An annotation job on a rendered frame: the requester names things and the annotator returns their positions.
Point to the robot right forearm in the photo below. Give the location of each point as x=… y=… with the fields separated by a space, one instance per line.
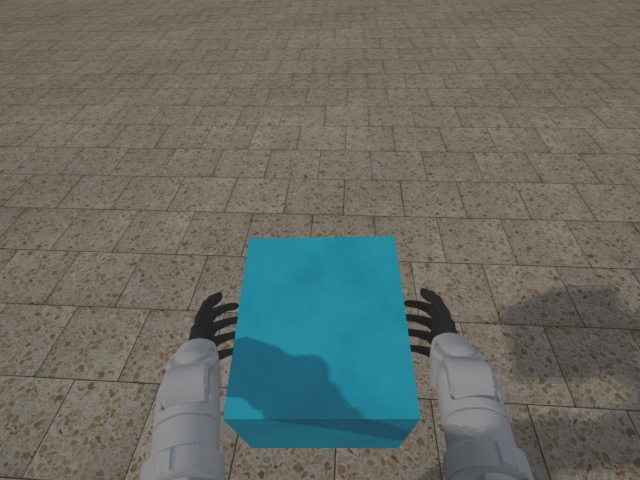
x=478 y=436

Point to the robot left hand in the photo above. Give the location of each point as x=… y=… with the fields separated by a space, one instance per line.
x=205 y=328

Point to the robot right hand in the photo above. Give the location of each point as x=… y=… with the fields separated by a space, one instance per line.
x=440 y=321

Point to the robot left forearm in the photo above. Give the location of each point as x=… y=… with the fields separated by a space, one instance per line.
x=185 y=442

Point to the carton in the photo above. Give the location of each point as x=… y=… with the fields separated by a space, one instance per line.
x=321 y=355

